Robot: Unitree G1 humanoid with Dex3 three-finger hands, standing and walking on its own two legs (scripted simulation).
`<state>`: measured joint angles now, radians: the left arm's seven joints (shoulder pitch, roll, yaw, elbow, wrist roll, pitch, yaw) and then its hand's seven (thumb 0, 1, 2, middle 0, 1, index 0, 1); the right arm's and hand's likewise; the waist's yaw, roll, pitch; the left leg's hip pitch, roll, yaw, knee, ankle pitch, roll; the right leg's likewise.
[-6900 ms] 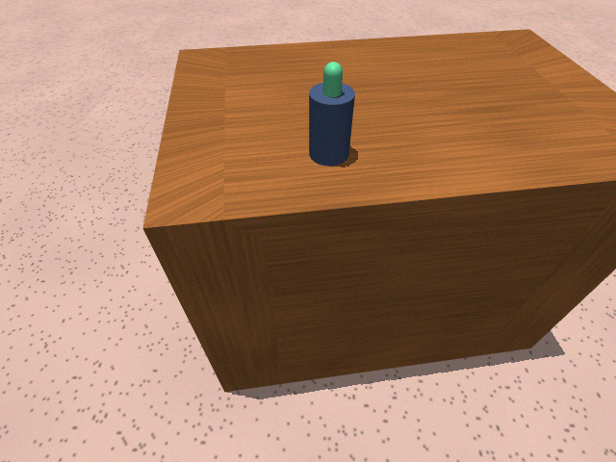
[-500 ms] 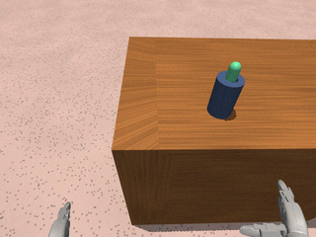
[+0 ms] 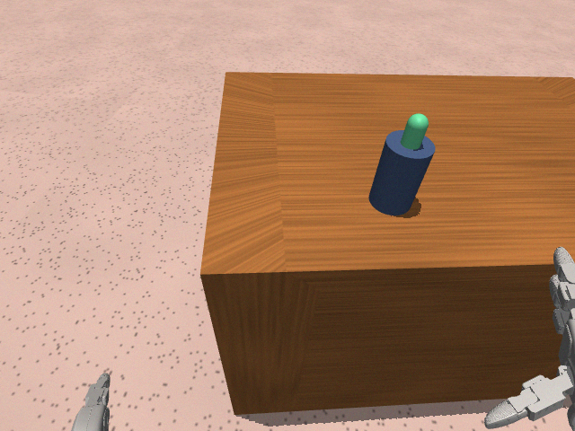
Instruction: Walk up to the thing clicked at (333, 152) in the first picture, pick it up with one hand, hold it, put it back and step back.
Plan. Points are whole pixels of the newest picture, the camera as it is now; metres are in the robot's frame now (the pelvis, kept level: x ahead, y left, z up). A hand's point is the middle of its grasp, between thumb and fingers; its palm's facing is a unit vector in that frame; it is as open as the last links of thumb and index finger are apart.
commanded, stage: rise first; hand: right
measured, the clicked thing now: (403, 162) +0.50 -0.21 +0.11
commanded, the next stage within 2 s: go down in 0.88 s
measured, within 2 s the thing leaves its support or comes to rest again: neither
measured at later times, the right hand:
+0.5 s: hand (566, 330) +0.18 -0.26 +0.16, palm faces +0.38 +0.82 -0.43, open 17.7 cm
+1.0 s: hand out of the picture +0.18 -0.26 +0.19, palm faces +0.42 +0.79 -0.45, open 17.5 cm
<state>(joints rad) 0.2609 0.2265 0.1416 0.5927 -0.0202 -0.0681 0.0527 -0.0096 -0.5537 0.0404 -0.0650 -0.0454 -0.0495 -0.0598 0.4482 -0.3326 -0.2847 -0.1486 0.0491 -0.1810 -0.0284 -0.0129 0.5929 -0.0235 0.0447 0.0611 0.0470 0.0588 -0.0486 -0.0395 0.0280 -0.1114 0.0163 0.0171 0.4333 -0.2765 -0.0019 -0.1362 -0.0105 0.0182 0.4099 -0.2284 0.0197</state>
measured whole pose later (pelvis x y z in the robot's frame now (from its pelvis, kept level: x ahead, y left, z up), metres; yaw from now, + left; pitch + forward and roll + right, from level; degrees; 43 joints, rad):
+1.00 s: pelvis -0.01 -0.01 +0.00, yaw +0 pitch -4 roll +0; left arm 0.26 0.20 0.17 0.63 -0.03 -0.11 0.03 -0.01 -0.55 0.07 -0.06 -0.05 -0.05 -0.07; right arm 0.39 -0.36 -0.42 -0.33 0.06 -0.34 0.00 -0.01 0.56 -0.04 0.05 0.06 0.06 0.06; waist -0.07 -0.05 0.05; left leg -0.10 0.03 0.02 0.43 -0.26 -0.01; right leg -0.13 0.00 0.02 0.41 -0.21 0.01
